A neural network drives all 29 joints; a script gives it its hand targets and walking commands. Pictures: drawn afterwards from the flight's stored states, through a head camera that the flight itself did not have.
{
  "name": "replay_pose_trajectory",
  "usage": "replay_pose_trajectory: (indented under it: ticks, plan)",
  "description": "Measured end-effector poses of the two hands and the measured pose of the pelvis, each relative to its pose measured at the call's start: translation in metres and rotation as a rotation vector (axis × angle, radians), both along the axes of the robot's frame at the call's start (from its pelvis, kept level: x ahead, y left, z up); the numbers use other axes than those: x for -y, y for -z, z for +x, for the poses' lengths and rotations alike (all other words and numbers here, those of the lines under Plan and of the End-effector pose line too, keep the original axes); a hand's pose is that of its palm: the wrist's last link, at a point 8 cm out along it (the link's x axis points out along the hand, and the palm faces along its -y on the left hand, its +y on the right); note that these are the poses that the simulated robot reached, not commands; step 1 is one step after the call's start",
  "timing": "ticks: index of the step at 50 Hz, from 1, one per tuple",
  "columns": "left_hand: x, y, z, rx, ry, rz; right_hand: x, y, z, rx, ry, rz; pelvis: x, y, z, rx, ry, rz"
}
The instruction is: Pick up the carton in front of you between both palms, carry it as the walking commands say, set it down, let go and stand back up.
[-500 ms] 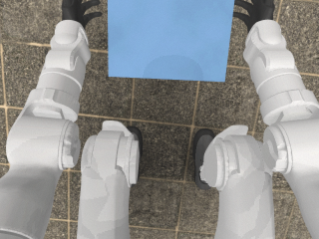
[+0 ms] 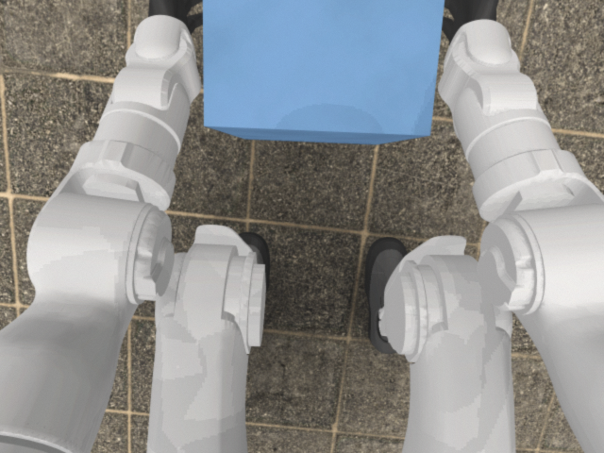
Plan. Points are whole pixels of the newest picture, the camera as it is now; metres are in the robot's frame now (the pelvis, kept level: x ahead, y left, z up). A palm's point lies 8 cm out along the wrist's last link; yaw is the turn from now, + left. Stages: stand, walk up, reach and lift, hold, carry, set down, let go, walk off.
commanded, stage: reach and lift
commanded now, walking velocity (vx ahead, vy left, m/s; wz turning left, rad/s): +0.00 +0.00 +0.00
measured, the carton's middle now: (317, 53) +0.52 +0.03 -0.24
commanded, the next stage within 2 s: none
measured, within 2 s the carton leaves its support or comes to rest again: leaves its support in 0.08 s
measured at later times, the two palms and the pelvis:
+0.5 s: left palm out of the picture +0.48 +0.18 +0.01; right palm out of the picture +0.50 -0.12 +0.01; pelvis +0.00 +0.00 +0.08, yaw +1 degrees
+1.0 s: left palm out of the picture +0.45 +0.17 +0.16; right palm out of the picture +0.47 -0.13 +0.16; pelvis +0.04 +0.00 +0.21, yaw +2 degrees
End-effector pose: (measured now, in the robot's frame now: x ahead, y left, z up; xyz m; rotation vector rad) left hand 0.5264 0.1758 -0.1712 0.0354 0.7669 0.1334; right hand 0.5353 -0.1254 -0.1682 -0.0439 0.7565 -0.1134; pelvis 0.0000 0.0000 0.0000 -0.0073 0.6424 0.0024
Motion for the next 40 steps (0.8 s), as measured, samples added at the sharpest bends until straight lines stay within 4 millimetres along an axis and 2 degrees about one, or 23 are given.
replay_pose_trajectory:
  ticks: [4,7,9,12,17,22,31,40]
  plan:
    - [0.000,-0.003,-0.002,-0.002,-0.003,-0.002,0.000,-0.003,-0.001,-0.002,-0.003,-0.001,0.001,0.004,0.004,0.003,0.001,0.003]
    - [-0.001,-0.014,-0.006,0.017,-0.010,-0.008,-0.001,-0.016,-0.002,0.017,-0.001,0.006,0.001,0.004,0.006,0.000,-0.002,0.003]
    - [-0.001,-0.028,-0.009,0.041,-0.017,-0.013,-0.001,-0.031,-0.005,0.040,0.004,0.014,0.001,0.002,0.007,0.001,-0.005,0.003]
    - [-0.003,-0.060,-0.015,0.076,-0.031,-0.022,-0.002,-0.061,-0.011,0.075,0.012,0.029,0.002,-0.006,0.007,0.001,-0.008,0.002]
    - [-0.004,-0.119,-0.026,0.095,-0.062,-0.042,-0.004,-0.118,-0.023,0.094,0.037,0.058,0.002,-0.032,0.005,-0.018,-0.014,-0.001]
    - [0.000,-0.162,-0.038,0.071,-0.049,-0.047,-0.003,-0.161,-0.034,0.070,0.027,0.061,0.002,-0.064,0.002,-0.045,-0.019,-0.002]
    - [0.002,-0.213,-0.048,0.079,-0.046,-0.040,0.000,-0.213,-0.043,0.077,0.024,0.056,0.004,-0.109,0.003,-0.073,-0.020,0.000]
    - [0.003,-0.262,-0.058,0.087,-0.056,-0.050,0.001,-0.262,-0.053,0.086,0.028,0.062,0.004,-0.150,0.018,-0.050,-0.023,0.001]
